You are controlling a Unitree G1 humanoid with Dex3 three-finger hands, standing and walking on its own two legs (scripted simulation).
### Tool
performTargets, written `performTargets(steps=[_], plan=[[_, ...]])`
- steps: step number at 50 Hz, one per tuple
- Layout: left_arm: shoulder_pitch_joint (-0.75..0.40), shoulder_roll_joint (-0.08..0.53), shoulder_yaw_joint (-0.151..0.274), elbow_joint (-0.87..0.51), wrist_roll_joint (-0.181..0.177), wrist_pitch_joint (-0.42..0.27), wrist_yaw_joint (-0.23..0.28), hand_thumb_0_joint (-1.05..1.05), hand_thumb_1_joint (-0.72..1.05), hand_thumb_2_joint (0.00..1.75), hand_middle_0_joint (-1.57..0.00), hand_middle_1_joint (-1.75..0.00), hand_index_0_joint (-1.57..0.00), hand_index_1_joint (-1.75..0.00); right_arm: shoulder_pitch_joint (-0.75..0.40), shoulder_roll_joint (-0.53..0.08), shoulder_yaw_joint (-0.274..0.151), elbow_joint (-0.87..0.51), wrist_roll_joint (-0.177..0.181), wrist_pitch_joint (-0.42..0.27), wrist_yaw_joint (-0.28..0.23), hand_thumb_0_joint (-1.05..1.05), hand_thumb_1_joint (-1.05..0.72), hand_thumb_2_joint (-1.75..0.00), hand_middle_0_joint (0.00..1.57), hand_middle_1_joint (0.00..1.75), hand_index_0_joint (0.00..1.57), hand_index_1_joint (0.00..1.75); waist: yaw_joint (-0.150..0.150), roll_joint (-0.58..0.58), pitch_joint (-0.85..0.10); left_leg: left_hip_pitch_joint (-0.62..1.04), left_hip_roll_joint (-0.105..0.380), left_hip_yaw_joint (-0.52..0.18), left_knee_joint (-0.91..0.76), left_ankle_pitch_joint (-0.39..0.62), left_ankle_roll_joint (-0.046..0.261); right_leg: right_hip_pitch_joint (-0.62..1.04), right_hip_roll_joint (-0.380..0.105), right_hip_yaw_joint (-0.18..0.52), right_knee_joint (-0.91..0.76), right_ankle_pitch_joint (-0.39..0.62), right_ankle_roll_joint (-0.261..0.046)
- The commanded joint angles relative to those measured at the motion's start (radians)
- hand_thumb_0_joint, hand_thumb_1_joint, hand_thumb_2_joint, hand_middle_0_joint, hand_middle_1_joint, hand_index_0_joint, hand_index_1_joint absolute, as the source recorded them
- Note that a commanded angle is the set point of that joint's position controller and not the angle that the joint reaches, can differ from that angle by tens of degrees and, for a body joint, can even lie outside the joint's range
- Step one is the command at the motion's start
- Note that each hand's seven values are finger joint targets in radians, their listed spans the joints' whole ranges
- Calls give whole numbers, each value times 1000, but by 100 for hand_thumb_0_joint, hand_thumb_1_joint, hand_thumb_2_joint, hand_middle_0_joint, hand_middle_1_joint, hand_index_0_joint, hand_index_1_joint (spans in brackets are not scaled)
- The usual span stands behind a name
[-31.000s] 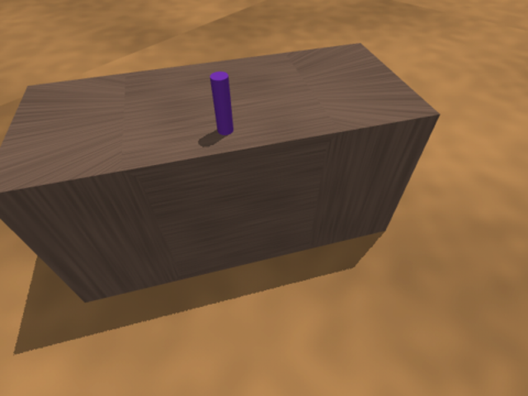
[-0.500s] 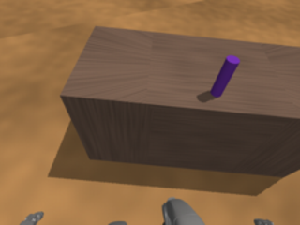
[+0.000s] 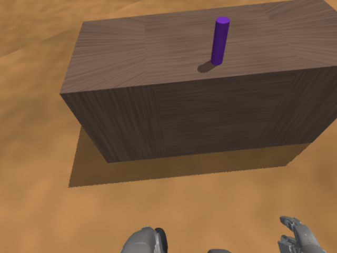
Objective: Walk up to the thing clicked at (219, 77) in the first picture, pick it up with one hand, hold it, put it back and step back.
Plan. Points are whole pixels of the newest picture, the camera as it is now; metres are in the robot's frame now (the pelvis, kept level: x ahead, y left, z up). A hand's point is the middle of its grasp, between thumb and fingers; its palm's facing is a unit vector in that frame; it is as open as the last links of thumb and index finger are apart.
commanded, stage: step back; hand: right
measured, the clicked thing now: (219, 42) +0.83 -0.17 -0.01
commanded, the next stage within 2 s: stand in 1.84 s
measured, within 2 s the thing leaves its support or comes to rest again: neither
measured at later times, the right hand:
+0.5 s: hand out of the picture -0.05 -0.27 -0.13, palm faces -0.13 +0.90 -0.43, open 7.4 cm
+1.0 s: hand out of the picture -0.14 -0.29 -0.15, palm faces -0.13 +0.92 -0.37, open 7.4 cm
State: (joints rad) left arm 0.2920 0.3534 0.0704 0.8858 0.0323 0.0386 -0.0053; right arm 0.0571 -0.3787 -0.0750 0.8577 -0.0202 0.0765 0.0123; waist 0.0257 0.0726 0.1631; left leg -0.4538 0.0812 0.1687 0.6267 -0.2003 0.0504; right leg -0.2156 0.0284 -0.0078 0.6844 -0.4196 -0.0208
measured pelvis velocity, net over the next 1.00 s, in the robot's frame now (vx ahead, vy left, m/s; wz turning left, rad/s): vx -0.25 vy -0.03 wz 0.09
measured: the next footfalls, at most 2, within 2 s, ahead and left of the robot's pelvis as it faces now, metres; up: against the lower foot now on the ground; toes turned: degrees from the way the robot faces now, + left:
left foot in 0.36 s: -0.10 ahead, +0.12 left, +0.00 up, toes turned +6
right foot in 0.70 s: -0.19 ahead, -0.16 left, +0.00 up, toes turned +4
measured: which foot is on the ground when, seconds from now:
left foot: down 0.00-0.00, up 0.02-0.34, down 0.36-0.72, up 0.74-0.96, down 0.98-1.00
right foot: down 0.00-0.38, up 0.40-0.68, down 0.70-1.00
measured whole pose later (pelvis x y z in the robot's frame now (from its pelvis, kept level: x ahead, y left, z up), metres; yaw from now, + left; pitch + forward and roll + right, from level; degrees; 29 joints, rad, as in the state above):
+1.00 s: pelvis -0.25 -0.03 +0.00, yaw +5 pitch -1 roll +1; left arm 0.19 0.39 0.06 0.92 0.04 0.00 0.01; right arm 0.17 -0.39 -0.05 0.97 -0.03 0.03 0.00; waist 0.03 0.01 0.10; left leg -0.26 -0.02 -0.04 0.65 -0.38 -0.01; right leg -0.31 -0.06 -0.01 0.71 -0.37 0.02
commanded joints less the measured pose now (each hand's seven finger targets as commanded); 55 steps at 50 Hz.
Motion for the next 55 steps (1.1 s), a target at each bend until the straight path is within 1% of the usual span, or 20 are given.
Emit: performTargets(steps=[1, 5, 11, 14, 17, 20, 21, 24, 31, 34, 36, 37, 38, 41, 45, 48, 50, 51, 52, 55], plan=[[-100, 402, 107, -145, 32, -15, 24, 0, 90, 90, -20, -30, -20, -30, -35, -222, -67, -82, 3, -19, -34, 0, -90, -90, 20, 30, 20, 30, 31, -390, 11, 12, -118, -325, 533, -352, -85, -449, -467, 602, -536, -228, -301], [-207, 244, 77, -169, 17, -24, 34, 0, 90, 90, -20, -30, -20, -30, 133, -174, -32, -15, 24, -34, -36, 0, -90, -90, 20, 30, 20, 30, -72, -167, -103, -24, -223, -318, 594, -193, -67, -185, -197, 127, -301, 362, -97], [-46, 233, 81, -160, 19, -7, 50, 0, 90, 90, -20, -30, -20, -30, 92, -152, -5, -62, 4, -68, -57, 0, -90, -90, 20, 30, 20, 30, 54, -276, -198, -155, -121, -243, 278, -342, -93, 292, -286, 189, -151, 686, -183], [-79, 247, 82, -177, 7, 6, 51, 0, 90, 90, -20, -30, -20, -30, 157, -166, -12, -50, -5, -76, -56, 0, -90, -90, 20, 30, 20, 30, 39, -294, -278, -13, -87, -192, 48, -282, -68, 294, -298, 181, -66, 789, -167], [-166, 257, 65, -205, -10, 23, 35, 0, 90, 90, -20, -30, -20, -30, 256, -199, -32, 2, -4, -75, -52, 0, -90, -90, 20, 30, 20, 30, -24, -188, -291, 213, -97, -141, -219, 42, -42, 96, -254, 144, 3, 569, -107], [-280, 237, 66, -233, -14, 24, 38, 0, 90, 90, -20, -30, -20, -30, 156, -425, -75, -50, -18, -66, -44, 0, -90, -90, 20, 30, 20, 30, -81, 222, -212, 132, 365, -732, -291, 314, 283, -221, 15, 77, 428, -253, 15], [-279, 260, 69, -216, -5, 26, 37, 0, 90, 90, -20, -30, -20, -30, 105, -386, -72, -57, -21, -75, -53, 0, -90, -90, 20, 30, 20, 30, -55, 148, -163, 87, 369, -701, -276, 334, 287, -204, -11, 167, 529, -232, 11], [-173, 223, 64, -154, -28, 22, 23, 0, 90, 90, -20, -30, -20, -30, 31, -270, -28, -82, -24, -76, -61, 0, -90, -90, 20, 30, 20, 30, 18, 35, -160, 154, 184, -374, -171, 460, 182, -257, 57, 173, 604, -112, 2], [-138, 188, 37, -108, -15, -40, 24, 0, 90, 90, -20, -30, -20, -30, 100, -253, -34, -55, -19, -59, -40, 0, -90, -90, 20, 30, 20, 30, -46, 154, -269, 441, 158, -333, -64, 317, 178, -195, -32, 48, -16, -84, 43], [-47, 200, 44, -23, -2, -67, 35, 0, 90, 90, -20, -30, -20, -30, 56, -249, -25, -55, 1, -35, -28, 0, -90, -90, 20, 30, 20, 30, -5, 77, -321, 323, 93, -254, 93, 269, 96, 60, -12, -6, -388, 245, 21], [-34, 341, 82, -11, 17, -73, 37, 0, 90, 90, -20, -30, -20, -30, 48, -143, 7, -86, 5, -41, -26, 0, -90, -90, 20, 30, 20, 30, 3, -251, -251, -137, -76, -231, 231, -264, -10, 204, -249, 416, -316, 248, -70], [-113, 433, 92, -49, 22, -68, 38, 0, 90, 90, -20, -30, -20, -30, -17, -191, -14, -92, 5, -33, -42, 0, -90, -90, 20, 30, 20, 30, 50, -296, -202, -19, -81, -328, 354, -417, -46, -98, -432, 577, -357, 177, -243], [-200, 402, 83, -67, 15, -67, 39, 0, 90, 90, -20, -30, -20, -30, -3, -232, -34, -62, 10, -33, -41, 0, -90, -90, 20, 30, 20, 30, 11, -271, -120, 72, -50, -364, 430, -382, -49, -258, -437, 557, -369, 152, -253], [-208, 285, 55, -55, 12, -73, 40, 0, 90, 90, -20, -30, -20, -30, 37, -198, -13, -17, 23, -46, -28, 0, -90, -90, 20, 30, 20, 30, -26, -198, -109, -6, -129, -314, 407, -278, -43, -75, -258, 238, -236, 422, -162], [-106, 305, 64, -34, 20, -75, 34, 0, 90, 90, -20, -30, -20, -30, 10, -180, -4, -19, 3, -68, -23, 0, -90, -90, 20, 30, 20, 30, 35, -254, -133, -2, -91, -227, 157, -307, -68, 48, -243, 238, -229, 276, -155], [-163, 287, 56, -39, 6, -58, 25, 0, 90, 90, -20, -30, -20, -30, 98, -158, -12, 35, -7, -90, -18, 0, -90, -90, 20, 30, 20, 30, -11, -268, -175, 211, -108, -147, -181, -215, -65, -8, -237, 194, -169, 220, -133], [-137, 199, 25, -45, -3, -50, 20, 0, 90, 90, -20, -30, -20, -30, 171, -212, -42, 73, -24, -106, -26, 0, -90, -90, 20, 30, 20, 30, -27, -92, -249, 448, 12, -385, -319, -92, -11, -153, -165, 124, 65, 223, -50], [-119, 140, 5, -43, -20, -50, 17, 0, 90, 90, -20, -30, -20, -30, 106, -270, -47, 52, -29, -112, -26, 0, -90, -90, 20, 30, 20, 30, -4, 99, -226, 473, 190, -654, -357, -110, 75, -335, -32, 3, 164, -46, 3], [-192, 241, 31, -25, -14, -49, 28, 0, 90, 90, -20, -30, -20, -30, 95, -339, -53, 46, -18, -109, -20, 0, -90, -90, 20, 30, 20, 30, -40, 84, -181, 232, 268, -722, -368, -304, 191, -217, -76, 53, 193, -198, 5], [-147, 229, 30, 10, -20, -65, 6, 0, 90, 90, -20, -30, -20, -30, -12, -230, -22, 41, -22, -108, -15, 0, -90, -90, 20, 30, 20, 30, 15, 63, -111, 184, 118, -442, -308, -245, 105, -115, -86, 33, 4, -69, -7]])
